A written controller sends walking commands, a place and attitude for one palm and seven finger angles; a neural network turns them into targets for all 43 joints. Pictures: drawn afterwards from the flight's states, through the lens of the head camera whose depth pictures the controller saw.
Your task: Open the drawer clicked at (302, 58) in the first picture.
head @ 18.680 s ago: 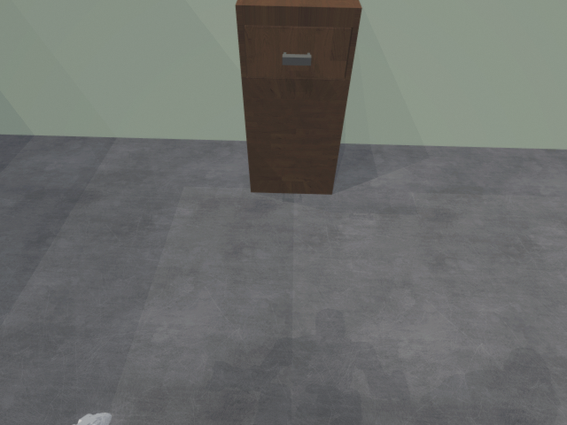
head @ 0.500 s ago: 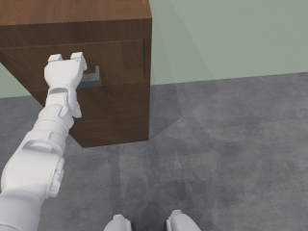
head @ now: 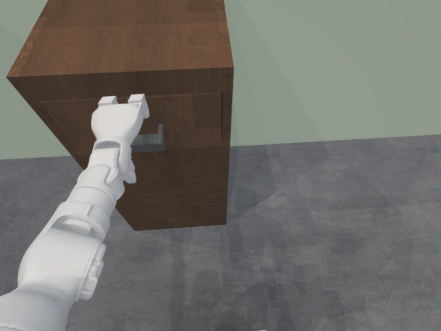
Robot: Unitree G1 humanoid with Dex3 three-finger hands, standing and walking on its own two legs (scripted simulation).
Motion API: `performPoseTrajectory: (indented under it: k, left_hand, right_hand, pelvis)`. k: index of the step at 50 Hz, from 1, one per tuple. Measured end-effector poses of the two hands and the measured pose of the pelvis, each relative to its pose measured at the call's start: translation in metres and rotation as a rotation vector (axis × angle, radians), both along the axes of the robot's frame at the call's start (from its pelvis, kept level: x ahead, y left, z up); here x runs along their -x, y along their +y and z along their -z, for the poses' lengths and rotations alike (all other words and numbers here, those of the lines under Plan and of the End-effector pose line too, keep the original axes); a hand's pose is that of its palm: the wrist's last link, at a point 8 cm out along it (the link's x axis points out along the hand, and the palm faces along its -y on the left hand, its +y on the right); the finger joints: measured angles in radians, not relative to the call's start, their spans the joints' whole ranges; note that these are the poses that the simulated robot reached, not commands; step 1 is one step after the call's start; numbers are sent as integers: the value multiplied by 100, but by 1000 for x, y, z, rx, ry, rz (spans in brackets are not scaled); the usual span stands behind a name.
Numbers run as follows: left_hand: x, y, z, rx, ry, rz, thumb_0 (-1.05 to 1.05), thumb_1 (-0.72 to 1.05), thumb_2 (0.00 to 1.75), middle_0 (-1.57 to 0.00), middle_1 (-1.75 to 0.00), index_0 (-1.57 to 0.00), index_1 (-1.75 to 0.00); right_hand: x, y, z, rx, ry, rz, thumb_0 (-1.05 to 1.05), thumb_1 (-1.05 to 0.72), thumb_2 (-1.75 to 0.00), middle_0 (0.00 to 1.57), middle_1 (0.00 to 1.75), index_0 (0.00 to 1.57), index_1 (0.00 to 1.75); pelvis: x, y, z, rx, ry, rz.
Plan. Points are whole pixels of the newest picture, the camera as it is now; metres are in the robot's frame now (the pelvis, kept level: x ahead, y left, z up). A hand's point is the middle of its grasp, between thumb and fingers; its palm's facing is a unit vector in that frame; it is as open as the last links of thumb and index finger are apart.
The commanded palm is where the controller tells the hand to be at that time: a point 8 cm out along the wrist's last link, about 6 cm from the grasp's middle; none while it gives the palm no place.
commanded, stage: re-aim the fingers above the handle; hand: left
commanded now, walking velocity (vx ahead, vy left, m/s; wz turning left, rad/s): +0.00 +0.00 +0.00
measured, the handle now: (141, 136) +0.54 +0.16 -0.03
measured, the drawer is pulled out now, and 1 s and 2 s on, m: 0.00 0.00 0.00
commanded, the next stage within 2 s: none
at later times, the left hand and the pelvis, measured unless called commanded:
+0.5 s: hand (130, 137) +0.49 +0.16 +0.03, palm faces -0.05 -0.03 -1.00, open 13.8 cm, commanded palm +0.47 +0.17 +0.09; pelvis +0.00 -0.01 +0.00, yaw +0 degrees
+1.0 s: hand (123, 140) +0.47 +0.17 +0.04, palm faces -0.02 -0.01 -1.00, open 13.8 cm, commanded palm +0.46 +0.18 +0.09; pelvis -0.01 +0.00 +0.00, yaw +0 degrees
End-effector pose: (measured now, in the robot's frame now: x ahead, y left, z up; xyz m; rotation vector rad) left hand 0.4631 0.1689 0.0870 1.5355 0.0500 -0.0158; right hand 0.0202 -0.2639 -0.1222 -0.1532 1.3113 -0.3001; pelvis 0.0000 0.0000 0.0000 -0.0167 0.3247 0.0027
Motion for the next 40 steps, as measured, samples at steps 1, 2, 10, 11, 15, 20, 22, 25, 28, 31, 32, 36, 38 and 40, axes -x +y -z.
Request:
performPoseTrajectory:
  k: [1,2,10,11,15,20,22,25,28,31,32,36,38,40]
  left_hand:
    - [1,0,0,-3,-3,0,0,-49,30,-31,-120,-33,-120]
    - [2,-1,1,-4,-5,-2,0,-49,30,-31,-120,-32,-120]
    - [1,1,0,-28,-2,-41,0,-49,30,-32,-120,-32,-120]
    - [0,2,-1,-30,1,-46,0,-49,30,-32,-120,-32,-120]
    - [-4,1,-3,-27,15,-46,0,-49,30,-32,-120,-32,-120]
    - [-6,-5,-2,-14,24,-19,0,-49,30,-31,-120,-32,-120]
    - [-6,-7,0,-8,19,-11,0,-49,30,-31,-120,-32,-120]
    - [-7,-5,1,-5,9,-15,0,-49,30,-31,-120,-32,-120]
    - [-6,1,2,-15,3,-32,0,-49,30,-31,-120,-32,-120]
    - [-4,7,2,-24,3,-48,0,-49,30,-31,-120,-32,-120]
    - [-3,8,1,-27,6,-49,0,-49,30,-31,-120,-32,-120]
    - [1,7,-1,-17,10,-32,0,-49,30,-31,-120,-32,-120]
    - [3,4,-2,-14,10,-17,0,-49,30,-31,-120,-32,-120]
    - [4,2,-3,-10,5,-7,0,-49,30,-31,-120,-32,-120]
  right_hand:
    - [-1,-1,0,-1,-3,-1,0,-91,-90,21,30,21,30]
    - [-2,-1,1,-2,-5,-3,0,-91,-90,21,30,21,30]
    - [1,-8,2,1,5,-1,0,-91,-90,21,30,21,30]
    - [3,-9,2,4,7,2,0,-91,-90,21,30,21,30]
    - [12,-13,0,16,22,14,0,-91,-90,21,30,21,30]
    - [25,-18,-2,28,47,28,0,-91,-90,21,30,21,30]
    - [30,-19,-2,32,55,34,0,-91,-90,21,30,21,30]
    - [36,-20,-3,35,63,43,0,-91,-90,21,30,21,30]
    - [39,-19,-2,35,66,50,0,-91,-90,21,30,21,30]
    - [40,-17,-2,30,67,52,0,-91,-90,21,30,21,30]
    - [40,-16,-2,27,67,51,0,-91,-90,21,30,21,30]
    - [36,-12,-2,18,61,42,0,-91,-90,21,30,21,30]
    - [33,-10,-2,15,52,36,0,-91,-90,21,30,21,30]
    - [29,-9,-1,14,40,30,0,-91,-90,21,30,21,30]
  pelvis:
    - [0,-1,0,-1,0,0]
    - [0,-1,0,-1,-1,-1]
    - [3,-8,0,-6,-4,-6]
    - [3,-9,0,-6,-4,-7]
    - [4,-11,0,-7,-2,-6]
    - [4,-12,0,-7,4,-2]
    - [4,-12,1,-7,6,1]
    - [5,-12,1,-8,10,6]
    - [5,-12,1,-8,13,9]
    - [5,-11,1,-7,12,10]
    - [5,-10,1,-6,11,8]
    - [5,-9,0,-4,2,3]
    - [6,-8,-1,-3,-3,0]
    - [6,-7,0,-3,-6,-1]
